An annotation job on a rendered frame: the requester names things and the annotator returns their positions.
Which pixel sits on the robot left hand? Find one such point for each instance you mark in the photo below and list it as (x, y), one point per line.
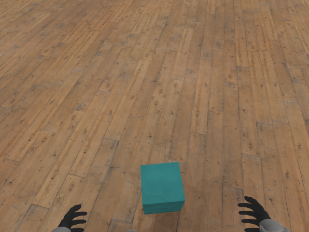
(68, 221)

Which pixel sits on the robot right hand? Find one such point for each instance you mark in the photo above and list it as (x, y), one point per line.
(258, 212)

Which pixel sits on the robot right forearm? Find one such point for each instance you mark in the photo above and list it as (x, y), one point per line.
(270, 225)

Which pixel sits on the carton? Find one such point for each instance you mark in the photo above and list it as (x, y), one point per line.
(162, 188)

